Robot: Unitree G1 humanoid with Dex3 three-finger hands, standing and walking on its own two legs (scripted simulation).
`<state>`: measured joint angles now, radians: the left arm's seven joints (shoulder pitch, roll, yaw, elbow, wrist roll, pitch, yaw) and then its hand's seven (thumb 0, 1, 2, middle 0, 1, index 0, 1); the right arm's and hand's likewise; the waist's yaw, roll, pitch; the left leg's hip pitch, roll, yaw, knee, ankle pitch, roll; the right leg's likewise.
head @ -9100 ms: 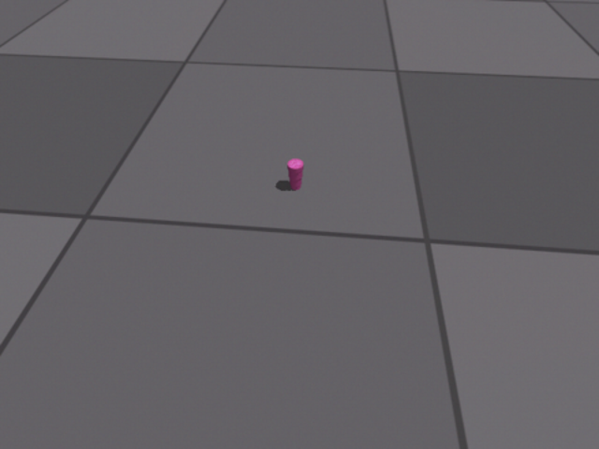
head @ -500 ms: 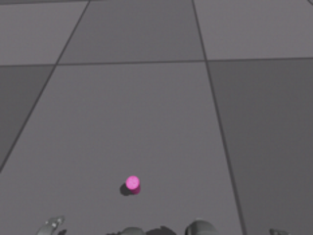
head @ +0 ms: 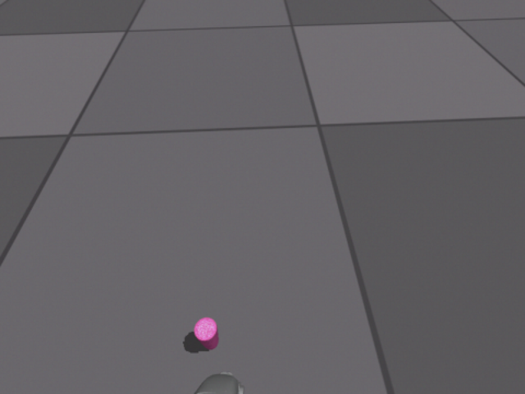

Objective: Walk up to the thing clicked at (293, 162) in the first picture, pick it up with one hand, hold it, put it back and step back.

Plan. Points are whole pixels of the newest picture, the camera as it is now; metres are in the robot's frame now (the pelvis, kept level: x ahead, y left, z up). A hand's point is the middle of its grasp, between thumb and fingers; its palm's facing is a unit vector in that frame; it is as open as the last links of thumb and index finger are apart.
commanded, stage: walk up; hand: left
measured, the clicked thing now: (208, 335) +0.41 +0.22 -0.69
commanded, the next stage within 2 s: stand in 1.94 s
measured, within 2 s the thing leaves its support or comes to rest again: neither
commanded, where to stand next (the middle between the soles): +0.08 +0.00 m, yaw +2 degrees
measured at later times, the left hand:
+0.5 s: hand out of the picture +0.00 +0.28 -0.17, palm faces -0.06 -0.92 -0.40, open 7.4 cm
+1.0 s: hand out of the picture +0.00 +0.26 -0.14, palm faces +0.00 -0.92 -0.40, open 7.4 cm
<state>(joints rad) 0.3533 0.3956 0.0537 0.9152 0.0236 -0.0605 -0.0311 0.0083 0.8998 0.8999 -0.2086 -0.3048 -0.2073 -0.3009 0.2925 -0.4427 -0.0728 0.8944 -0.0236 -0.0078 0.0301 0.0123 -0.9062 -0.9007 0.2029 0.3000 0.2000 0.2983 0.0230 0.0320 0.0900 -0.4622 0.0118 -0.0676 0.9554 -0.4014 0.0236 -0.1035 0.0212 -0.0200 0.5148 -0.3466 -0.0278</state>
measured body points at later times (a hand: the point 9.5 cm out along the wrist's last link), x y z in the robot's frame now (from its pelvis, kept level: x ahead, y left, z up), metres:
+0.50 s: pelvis -0.06 +0.00 -0.03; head -0.02 -0.01 +0.42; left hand +0.00 +0.32 -0.14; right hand +0.08 -0.30 -0.14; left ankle +0.11 +0.13 -0.71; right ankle -0.08 -0.10 -0.73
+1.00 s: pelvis -0.07 -0.02 -0.01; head -0.07 -0.02 +0.44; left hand -0.01 +0.31 -0.12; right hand +0.00 -0.33 -0.13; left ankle -0.07 +0.13 -0.73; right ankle -0.03 -0.14 -0.73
